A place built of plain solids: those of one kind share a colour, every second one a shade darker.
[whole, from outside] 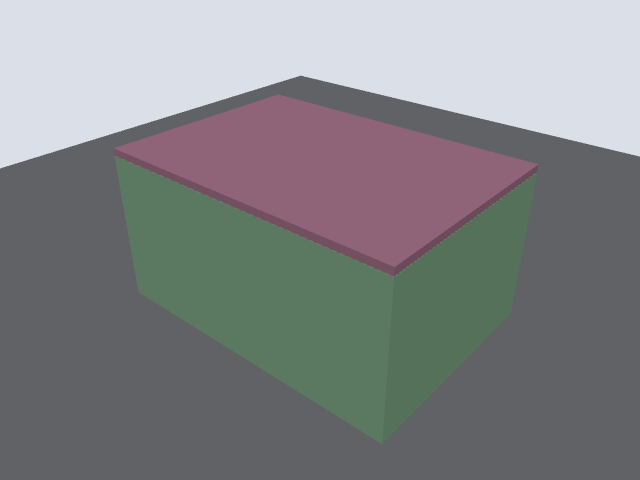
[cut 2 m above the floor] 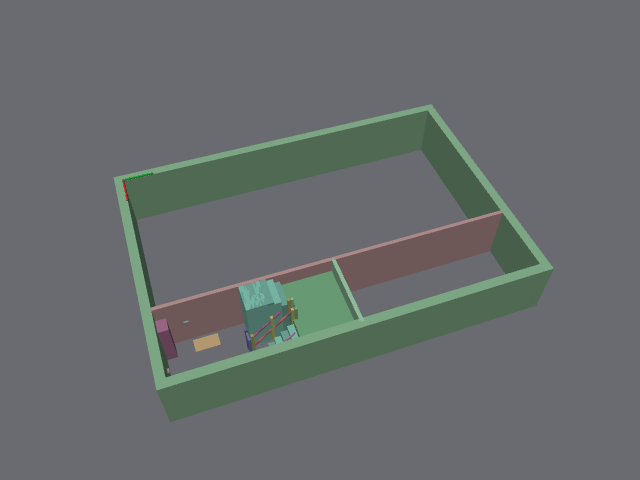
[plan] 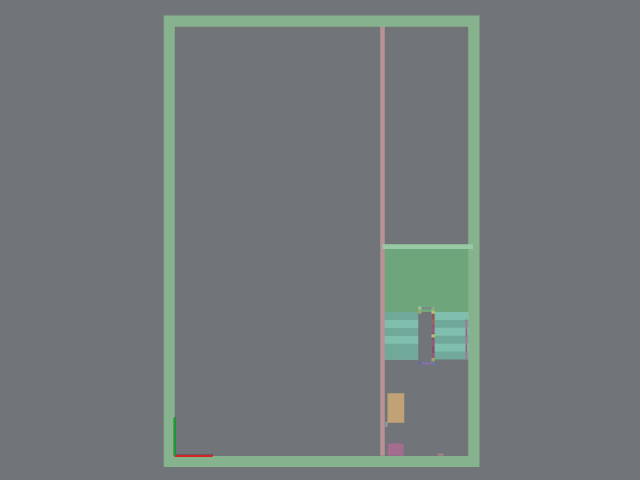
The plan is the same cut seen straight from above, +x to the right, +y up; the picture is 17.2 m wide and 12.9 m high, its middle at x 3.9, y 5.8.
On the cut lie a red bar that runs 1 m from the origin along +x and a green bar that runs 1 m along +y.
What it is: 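A small block of dwellings, 7.9 m wide and 11.5 m deep inside, its common dog-leg stair of 14 risers of 212 mm a storey on goings of 212 mm, 0.90 m wide flights and a well of 0.44 m; the dwelling on the first floor; a hall, a living room with a kitchen corner, a second bedroom, a bedroom, the bathroom shut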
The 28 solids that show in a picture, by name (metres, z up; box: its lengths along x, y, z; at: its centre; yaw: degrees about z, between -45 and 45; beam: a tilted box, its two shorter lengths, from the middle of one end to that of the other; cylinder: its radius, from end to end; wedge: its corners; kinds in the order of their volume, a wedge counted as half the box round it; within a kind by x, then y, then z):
{
 "wall_1": {"box": [0.3, 12.13, 5.99], "at": [-0.15, 5.77, 2.94]},
 "wall_2": {"box": [8.49, 0.3, 5.99], "at": [3.94, -0.15, 2.94]},
 "wall_3": {"box": [8.49, 0.3, 5.99], "at": [3.94, 11.68, 2.94]},
 "wall_4": {"box": [0.3, 12.13, 5.99], "at": [8.04, 5.77, 2.94]},
 "roof_slab_1": {"box": [8.47, 12.11, 0.44], "at": [3.94, 5.77, 6.0]},
 "piece_1": {"box": [0.9, 0.22, 2.81], "at": [6.09, 2.69, 1.35]},
 "piece_2": {"box": [0.9, 0.42, 2.59], "at": [6.09, 2.8, 1.25]},
 "piece_3": {"box": [0.9, 0.64, 2.38], "at": [6.09, 2.9, 1.14]},
 "piece_4": {"box": [0.9, 0.64, 2.17], "at": [6.09, 3.12, 1.03]},
 "piece_5": {"box": [0.9, 0.64, 1.96], "at": [6.09, 3.33, 0.93]},
 "piece_6": {"box": [0.9, 0.64, 1.75], "at": [6.09, 3.54, 0.82]},
 "piece_7": {"box": [0.9, 0.64, 0.47], "at": [7.43, 3.12, 0.19]},
 "piece_8": {"box": [0.9, 0.64, 0.9], "at": [7.43, 3.54, 0.4]},
 "piece_9": {"box": [0.9, 0.52, 1.32], "at": [7.43, 3.91, 0.61]},
 "piece_10": {"box": [0.9, 0.64, 0.26], "at": [7.44, 2.91, 0.08]},
 "piece_11": {"box": [0.9, 0.64, 0.69], "at": [7.44, 3.33, 0.29]},
 "piece_12": {"box": [0.9, 0.64, 1.11], "at": [7.44, 3.76, 0.51]},
 "half_1": {"box": [2.24, 1.7, 1.53], "at": [6.76, 4.71, 0.72]},
 "core_wall_low_1": {"box": [0.13, 11.53, 2.86], "at": [5.58, 5.77, 1.38]},
 "core_wall_back_1": {"box": [2.43, 0.13, 5.83], "at": [6.79, 5.62, 2.86]},
 "hung_more_letter_boxes_1": {"box": [0.43, 0.33, 1.62], "at": [5.94, 0.16, 0.76]},
 "guard_post_1": {"box": [0.09, 0.09, 1.28], "at": [6.59, 3.86, 2.1]},
 "guard_post_2": {"box": [0.09, 0.09, 1.3], "at": [6.94, 2.59, 0.6]},
 "guard_post_3": {"box": [0.09, 0.09, 1.28], "at": [6.94, 3.22, 1.25]},
 "guard_post_4": {"box": [0.09, 0.09, 1.28], "at": [6.94, 3.86, 1.89]},
 "laid_doormat_1": {"box": [0.45, 0.8, 0.05], "at": [5.94, 1.28, -0.02]},
 "ground_guard_newel_1": {"box": [0.09, 0.09, 1.15], "at": [6.94, 2.48, 0.53]},
 "guard_newel_1": {"box": [0.09, 0.09, 1.15], "at": [6.94, 3.97, 2.01]}
}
